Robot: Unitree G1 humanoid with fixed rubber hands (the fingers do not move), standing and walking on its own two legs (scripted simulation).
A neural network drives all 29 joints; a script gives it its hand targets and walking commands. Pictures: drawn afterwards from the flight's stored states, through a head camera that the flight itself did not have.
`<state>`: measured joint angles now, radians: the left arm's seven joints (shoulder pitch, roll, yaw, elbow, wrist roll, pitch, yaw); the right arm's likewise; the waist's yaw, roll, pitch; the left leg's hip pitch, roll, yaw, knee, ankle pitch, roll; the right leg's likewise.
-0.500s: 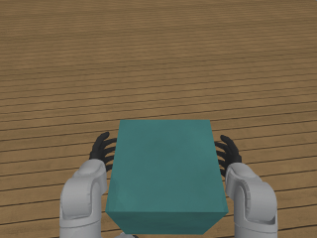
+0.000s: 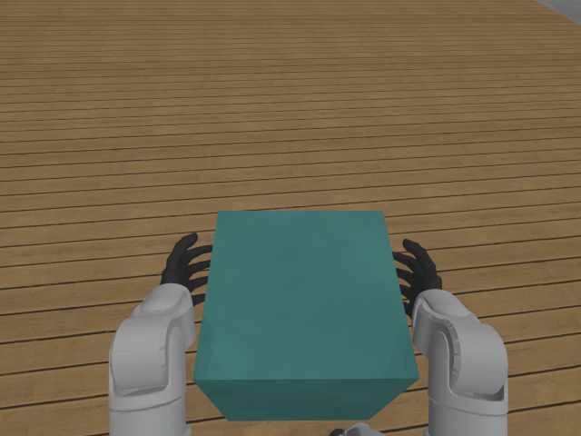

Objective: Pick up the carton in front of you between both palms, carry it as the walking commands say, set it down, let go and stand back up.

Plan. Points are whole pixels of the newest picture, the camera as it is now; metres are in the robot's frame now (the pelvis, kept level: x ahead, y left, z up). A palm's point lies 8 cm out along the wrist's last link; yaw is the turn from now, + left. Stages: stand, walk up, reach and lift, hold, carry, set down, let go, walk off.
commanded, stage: carry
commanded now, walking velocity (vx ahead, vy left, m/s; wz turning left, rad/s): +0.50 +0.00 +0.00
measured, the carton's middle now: (299, 323) +0.27 +0.00 +0.02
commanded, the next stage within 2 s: none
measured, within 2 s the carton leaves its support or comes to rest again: neither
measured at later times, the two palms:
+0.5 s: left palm (230, 136) +0.59 +0.13 +0.09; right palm (390, 145) +0.60 -0.17 +0.08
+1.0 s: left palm (229, 55) +0.93 +0.17 +0.09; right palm (349, 58) +0.93 -0.13 +0.10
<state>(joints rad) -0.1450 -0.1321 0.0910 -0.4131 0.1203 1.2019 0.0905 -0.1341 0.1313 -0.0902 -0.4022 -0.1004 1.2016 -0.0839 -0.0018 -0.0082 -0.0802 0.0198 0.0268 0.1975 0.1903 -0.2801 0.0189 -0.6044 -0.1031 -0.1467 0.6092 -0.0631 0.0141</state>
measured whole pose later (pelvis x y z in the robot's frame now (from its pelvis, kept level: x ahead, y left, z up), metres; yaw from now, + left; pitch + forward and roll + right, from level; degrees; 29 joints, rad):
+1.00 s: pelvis +0.67 +0.02 +0.00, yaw +0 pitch +4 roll -2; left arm -0.15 -0.13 0.09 -0.42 0.12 1.20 0.10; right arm -0.14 0.13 -0.09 -0.41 -0.10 1.20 -0.08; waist 0.00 -0.01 -0.07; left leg 0.00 0.02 0.19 0.19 -0.26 0.03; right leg -0.61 -0.11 -0.14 0.65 -0.08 0.02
